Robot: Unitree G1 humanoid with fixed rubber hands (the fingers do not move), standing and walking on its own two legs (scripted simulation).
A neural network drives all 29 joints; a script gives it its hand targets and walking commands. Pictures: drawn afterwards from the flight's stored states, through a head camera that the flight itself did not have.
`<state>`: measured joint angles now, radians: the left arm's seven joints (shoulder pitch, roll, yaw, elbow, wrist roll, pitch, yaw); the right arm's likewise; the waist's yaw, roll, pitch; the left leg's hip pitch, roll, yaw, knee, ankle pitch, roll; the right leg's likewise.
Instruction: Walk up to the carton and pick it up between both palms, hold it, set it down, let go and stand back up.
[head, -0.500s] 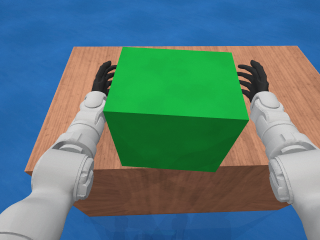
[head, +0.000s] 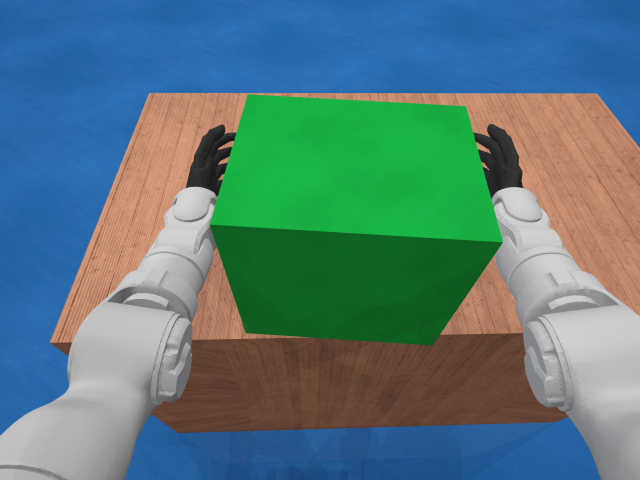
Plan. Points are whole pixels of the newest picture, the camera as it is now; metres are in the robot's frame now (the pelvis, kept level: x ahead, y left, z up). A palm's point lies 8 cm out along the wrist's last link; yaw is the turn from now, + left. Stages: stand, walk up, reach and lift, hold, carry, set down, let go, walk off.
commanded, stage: reach and lift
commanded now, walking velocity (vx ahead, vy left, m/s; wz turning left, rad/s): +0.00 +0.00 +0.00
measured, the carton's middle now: (346, 229) +0.44 +0.02 +0.04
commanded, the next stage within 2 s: none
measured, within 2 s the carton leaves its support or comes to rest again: leaves its support in 0.92 s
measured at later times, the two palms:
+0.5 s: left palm (203, 190) +0.44 +0.20 +0.11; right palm (503, 192) +0.46 -0.17 +0.12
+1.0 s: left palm (201, 193) +0.42 +0.20 +0.11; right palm (508, 199) +0.45 -0.17 +0.12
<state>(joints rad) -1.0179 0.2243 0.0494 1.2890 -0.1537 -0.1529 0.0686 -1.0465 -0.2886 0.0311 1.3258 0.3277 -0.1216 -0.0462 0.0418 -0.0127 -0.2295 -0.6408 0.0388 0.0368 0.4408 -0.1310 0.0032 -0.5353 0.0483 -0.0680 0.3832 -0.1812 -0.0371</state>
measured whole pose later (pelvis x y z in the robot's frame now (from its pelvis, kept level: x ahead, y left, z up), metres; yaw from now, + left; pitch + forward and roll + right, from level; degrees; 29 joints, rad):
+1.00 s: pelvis +0.03 +0.00 +0.01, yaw +0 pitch +7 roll +0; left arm -0.70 0.11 0.30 0.79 0.14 0.03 -0.02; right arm -0.79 -0.13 -0.33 0.98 -0.08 -0.07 0.02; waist 0.03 -0.03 -0.08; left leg -0.28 0.02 0.06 0.29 -0.13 0.00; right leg -0.19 0.03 -0.05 0.26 -0.18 -0.03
